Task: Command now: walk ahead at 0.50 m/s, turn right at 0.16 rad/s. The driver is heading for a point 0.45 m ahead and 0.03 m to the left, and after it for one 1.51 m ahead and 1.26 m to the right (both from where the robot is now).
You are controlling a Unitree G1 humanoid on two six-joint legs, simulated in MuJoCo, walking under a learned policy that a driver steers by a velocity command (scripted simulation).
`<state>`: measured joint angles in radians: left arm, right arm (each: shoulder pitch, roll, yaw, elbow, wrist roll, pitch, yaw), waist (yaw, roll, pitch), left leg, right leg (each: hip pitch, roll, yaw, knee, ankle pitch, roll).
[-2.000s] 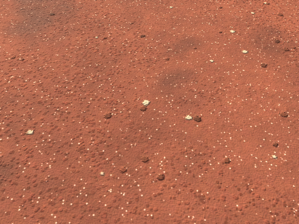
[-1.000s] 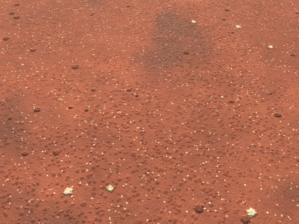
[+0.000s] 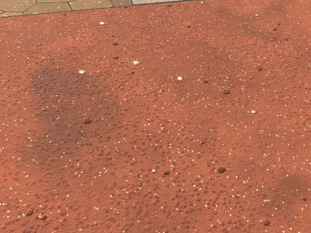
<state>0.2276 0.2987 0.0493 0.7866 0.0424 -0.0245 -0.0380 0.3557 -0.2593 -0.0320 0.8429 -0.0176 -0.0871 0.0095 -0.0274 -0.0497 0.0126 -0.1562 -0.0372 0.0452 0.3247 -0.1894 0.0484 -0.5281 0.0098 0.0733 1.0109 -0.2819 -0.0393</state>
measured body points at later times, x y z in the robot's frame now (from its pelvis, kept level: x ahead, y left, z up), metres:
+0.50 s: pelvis +0.25 -0.05 +0.00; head +0.27 -0.07 +0.45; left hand +0.28 +0.21 -0.12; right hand +0.33 -0.31 -0.14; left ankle +0.29 +0.10 -0.67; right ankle +0.23 -0.12 -0.75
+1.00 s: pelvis +0.51 -0.01 +0.00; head +0.53 +0.00 +0.45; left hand +0.63 +0.24 -0.14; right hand +0.51 -0.29 -0.12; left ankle +0.52 +0.07 -0.75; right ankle +0.49 -0.15 -0.66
